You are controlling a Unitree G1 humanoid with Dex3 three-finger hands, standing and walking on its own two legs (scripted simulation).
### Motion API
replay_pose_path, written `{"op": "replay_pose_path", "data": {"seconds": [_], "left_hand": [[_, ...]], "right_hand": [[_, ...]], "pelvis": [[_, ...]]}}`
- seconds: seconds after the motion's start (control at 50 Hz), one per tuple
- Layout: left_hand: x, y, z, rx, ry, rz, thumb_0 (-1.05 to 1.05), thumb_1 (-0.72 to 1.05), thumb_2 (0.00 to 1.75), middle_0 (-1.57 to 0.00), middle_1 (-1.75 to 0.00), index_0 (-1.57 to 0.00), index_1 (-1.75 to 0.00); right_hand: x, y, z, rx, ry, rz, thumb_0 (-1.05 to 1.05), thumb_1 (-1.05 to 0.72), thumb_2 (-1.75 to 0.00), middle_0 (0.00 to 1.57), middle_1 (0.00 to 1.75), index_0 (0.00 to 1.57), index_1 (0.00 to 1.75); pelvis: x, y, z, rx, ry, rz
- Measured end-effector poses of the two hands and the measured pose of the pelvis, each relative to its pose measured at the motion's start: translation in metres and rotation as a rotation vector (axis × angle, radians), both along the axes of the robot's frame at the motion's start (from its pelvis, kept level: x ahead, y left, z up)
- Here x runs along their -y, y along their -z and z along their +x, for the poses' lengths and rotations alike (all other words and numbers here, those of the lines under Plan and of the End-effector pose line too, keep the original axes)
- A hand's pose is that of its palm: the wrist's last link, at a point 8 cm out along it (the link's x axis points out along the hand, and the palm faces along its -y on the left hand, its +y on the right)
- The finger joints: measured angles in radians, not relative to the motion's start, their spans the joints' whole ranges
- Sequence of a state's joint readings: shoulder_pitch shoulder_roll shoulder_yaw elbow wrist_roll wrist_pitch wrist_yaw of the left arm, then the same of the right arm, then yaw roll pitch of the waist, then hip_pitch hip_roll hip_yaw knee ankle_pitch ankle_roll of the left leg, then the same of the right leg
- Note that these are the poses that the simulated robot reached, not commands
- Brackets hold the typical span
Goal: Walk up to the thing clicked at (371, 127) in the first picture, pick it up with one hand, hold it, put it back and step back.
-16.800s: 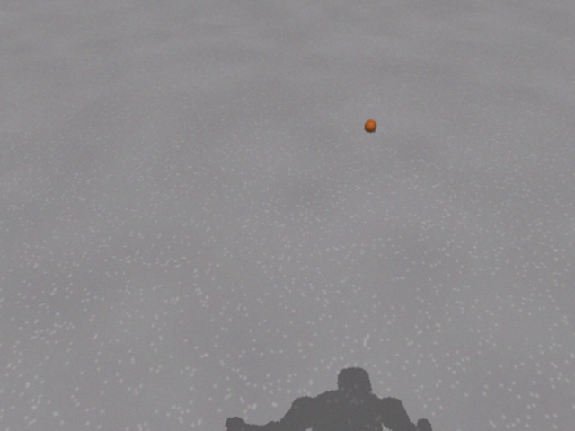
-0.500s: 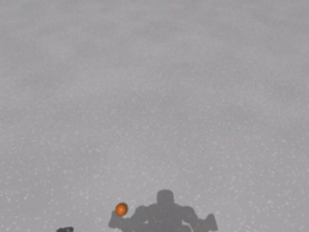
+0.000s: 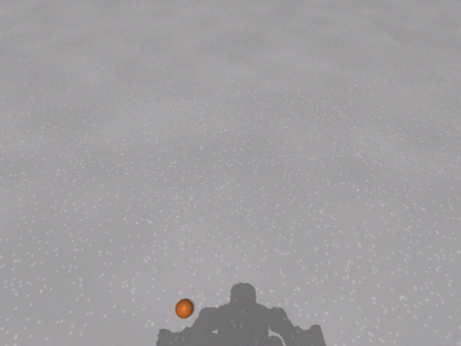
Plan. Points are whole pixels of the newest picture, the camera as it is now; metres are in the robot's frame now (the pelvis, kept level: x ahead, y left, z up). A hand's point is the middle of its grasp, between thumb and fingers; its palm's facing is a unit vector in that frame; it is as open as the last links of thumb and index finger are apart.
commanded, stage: walk up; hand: left
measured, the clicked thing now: (184, 308) +0.41 +0.22 -0.75
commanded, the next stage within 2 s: none
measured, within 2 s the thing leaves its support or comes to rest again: neither
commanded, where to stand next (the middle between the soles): +0.06 -0.01 m, yaw +0 degrees
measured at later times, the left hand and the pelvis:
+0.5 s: hand out of the picture -0.02 +0.26 -0.17, palm faces +0.05 -0.91 -0.42, open 7.4 cm; pelvis -0.12 -0.01 -0.03, yaw +5 degrees
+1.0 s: hand out of the picture -0.21 +0.26 -0.17, palm faces -0.02 -0.91 -0.41, open 7.4 cm; pelvis -0.28 -0.01 -0.03, yaw -1 degrees
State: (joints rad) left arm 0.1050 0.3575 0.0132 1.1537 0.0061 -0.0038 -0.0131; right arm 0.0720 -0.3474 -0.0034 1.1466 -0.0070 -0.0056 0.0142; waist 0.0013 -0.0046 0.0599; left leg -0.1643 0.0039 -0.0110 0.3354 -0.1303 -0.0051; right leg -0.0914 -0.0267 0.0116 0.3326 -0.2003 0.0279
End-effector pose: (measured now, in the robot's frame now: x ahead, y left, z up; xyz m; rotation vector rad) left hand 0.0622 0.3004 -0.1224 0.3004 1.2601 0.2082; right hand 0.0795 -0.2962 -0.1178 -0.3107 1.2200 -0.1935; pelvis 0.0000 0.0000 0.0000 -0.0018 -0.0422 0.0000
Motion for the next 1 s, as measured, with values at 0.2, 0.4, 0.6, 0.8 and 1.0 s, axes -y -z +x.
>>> {"op": "replay_pose_path", "data": {"seconds": [0.2, 0.4, 0.6, 0.8, 1.0], "left_hand": [[-0.006, 0.007, -0.035, -0.008, -0.024, 0.074, 0.00, 0.90, 0.90, -0.21, -0.30, -0.21, -0.30], [0.007, 0.002, -0.089, -0.002, -0.013, 0.102, 0.00, 0.90, 0.90, -0.21, -0.30, -0.21, -0.30], [-0.020, 0.019, -0.122, 0.132, -0.023, 0.071, 0.00, 0.90, 0.90, -0.21, -0.30, -0.21, -0.30], [-0.022, 0.009, -0.197, 0.078, -0.016, 0.066, 0.00, 0.90, 0.90, -0.21, -0.30, -0.21, -0.30], [0.002, 0.003, -0.281, 0.037, 0.028, 0.078, 0.00, 0.90, 0.90, -0.21, -0.30, -0.21, -0.30]], "right_hand": [[0.025, 0.021, -0.015, -0.009, -0.015, -0.021, 0.01, -0.90, -0.90, 0.21, 0.30, 0.21, 0.30], [0.035, 0.029, -0.045, 0.014, -0.058, -0.041, 0.01, -0.91, -0.90, 0.21, 0.30, 0.20, 0.30], [0.005, 0.025, -0.122, -0.034, -0.112, -0.074, 0.01, -0.91, -0.90, 0.21, 0.30, 0.20, 0.30], [0.000, 0.002, -0.178, 0.046, -0.092, -0.075, 0.01, -0.90, -0.90, 0.21, 0.30, 0.21, 0.30], [0.024, 0.017, -0.241, 0.099, -0.025, -0.037, 0.01, -0.90, -0.90, 0.21, 0.30, 0.21, 0.30]], "pelvis": [[0.016, 0.020, -0.045, -0.004, -0.013, 0.010], [0.018, 0.024, -0.093, -0.016, -0.040, 0.026], [-0.004, 0.034, -0.160, 0.007, -0.081, 0.021], [-0.002, 0.019, -0.217, -0.006, -0.034, -0.026], [0.011, 0.025, -0.281, 0.014, 0.021, 0.001]]}}
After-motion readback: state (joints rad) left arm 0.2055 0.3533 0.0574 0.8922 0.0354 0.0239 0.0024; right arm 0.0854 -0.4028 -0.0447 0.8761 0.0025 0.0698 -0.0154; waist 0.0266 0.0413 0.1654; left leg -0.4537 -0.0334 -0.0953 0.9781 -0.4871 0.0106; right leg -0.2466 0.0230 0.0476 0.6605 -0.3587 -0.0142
